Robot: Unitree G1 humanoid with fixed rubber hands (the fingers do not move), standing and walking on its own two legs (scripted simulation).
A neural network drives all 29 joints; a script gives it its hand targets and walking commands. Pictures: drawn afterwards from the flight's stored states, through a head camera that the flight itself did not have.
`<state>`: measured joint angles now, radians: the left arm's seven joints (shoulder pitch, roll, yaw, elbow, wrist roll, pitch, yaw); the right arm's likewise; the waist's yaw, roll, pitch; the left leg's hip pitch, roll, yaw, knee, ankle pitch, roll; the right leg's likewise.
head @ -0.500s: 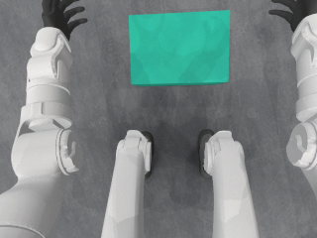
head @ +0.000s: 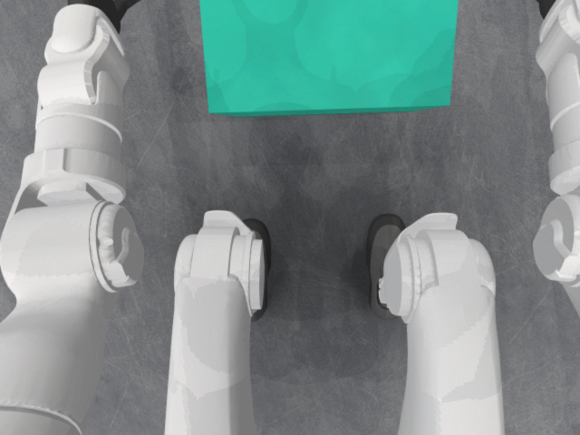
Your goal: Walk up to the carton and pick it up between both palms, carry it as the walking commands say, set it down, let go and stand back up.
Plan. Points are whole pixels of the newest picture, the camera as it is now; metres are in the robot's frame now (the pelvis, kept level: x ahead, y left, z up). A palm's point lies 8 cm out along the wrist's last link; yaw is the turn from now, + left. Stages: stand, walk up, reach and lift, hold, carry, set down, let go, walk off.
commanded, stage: reach and lift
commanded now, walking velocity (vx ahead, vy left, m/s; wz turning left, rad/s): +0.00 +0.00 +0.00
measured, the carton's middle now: (323, 37) +0.54 -0.01 -0.32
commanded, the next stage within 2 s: none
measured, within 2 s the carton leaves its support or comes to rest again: neither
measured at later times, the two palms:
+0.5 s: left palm (140, 35) +0.53 +0.23 -0.24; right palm (505, 20) +0.53 -0.22 -0.25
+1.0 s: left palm (155, 38) +0.53 +0.21 -0.24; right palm (486, 17) +0.54 -0.20 -0.25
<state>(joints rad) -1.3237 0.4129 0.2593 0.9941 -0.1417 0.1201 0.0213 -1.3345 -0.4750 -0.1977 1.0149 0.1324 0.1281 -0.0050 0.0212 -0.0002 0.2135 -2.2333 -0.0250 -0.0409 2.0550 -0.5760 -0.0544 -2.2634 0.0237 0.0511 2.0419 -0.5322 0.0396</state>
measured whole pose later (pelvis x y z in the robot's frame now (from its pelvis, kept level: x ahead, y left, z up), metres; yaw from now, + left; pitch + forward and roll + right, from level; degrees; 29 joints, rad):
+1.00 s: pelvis -0.01 +0.00 -0.06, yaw +1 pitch +33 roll +1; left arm -1.51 0.42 0.08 1.20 -0.26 0.04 0.08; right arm -1.53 -0.47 -0.04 1.24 0.27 0.04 -0.07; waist 0.01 0.00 0.48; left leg -2.27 0.01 -0.02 2.26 -0.57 -0.02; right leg -2.30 -0.03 0.04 2.26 -0.54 0.02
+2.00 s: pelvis -0.01 +0.00 -0.06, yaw +1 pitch +35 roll +1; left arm -1.46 0.38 0.14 1.12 -0.19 0.13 0.07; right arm -1.48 -0.43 -0.03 1.17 0.24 0.11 -0.07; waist 0.01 0.01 0.43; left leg -2.28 -0.01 -0.03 2.26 -0.59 -0.04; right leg -2.30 -0.02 0.03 2.25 -0.56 0.01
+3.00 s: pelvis -0.01 +0.00 +0.00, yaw +0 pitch +47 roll +1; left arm -1.21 0.21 0.36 0.79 0.02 0.30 0.09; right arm -1.26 -0.30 -0.26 0.88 0.02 0.29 -0.13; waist 0.01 0.01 0.00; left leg -2.31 -0.05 -0.04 2.01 -0.53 -0.04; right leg -2.33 0.05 0.07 2.00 -0.50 0.06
